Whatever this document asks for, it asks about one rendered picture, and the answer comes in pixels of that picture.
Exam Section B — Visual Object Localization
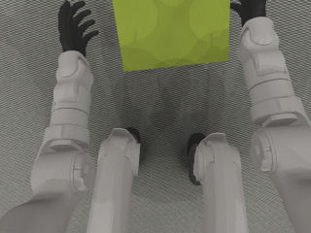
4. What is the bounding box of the robot left thigh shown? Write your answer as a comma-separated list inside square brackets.
[86, 135, 141, 233]

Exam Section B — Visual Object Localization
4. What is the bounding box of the carton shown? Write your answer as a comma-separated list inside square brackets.
[112, 0, 230, 72]

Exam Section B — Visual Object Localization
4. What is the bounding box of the robot right forearm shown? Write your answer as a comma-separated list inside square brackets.
[236, 17, 311, 128]

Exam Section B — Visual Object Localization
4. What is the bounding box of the right robot upper arm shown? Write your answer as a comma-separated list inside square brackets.
[250, 124, 311, 233]

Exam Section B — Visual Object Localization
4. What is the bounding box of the right robot hand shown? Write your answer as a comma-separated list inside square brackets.
[229, 0, 266, 27]

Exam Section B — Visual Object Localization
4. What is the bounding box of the left robot hand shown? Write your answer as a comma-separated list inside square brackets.
[57, 0, 99, 57]

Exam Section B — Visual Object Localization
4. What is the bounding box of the robot left forearm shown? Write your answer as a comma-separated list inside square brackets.
[30, 50, 94, 192]

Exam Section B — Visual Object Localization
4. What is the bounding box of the left robot upper arm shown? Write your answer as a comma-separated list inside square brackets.
[0, 150, 96, 233]

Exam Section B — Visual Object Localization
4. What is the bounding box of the left robot foot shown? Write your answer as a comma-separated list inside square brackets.
[125, 127, 140, 144]

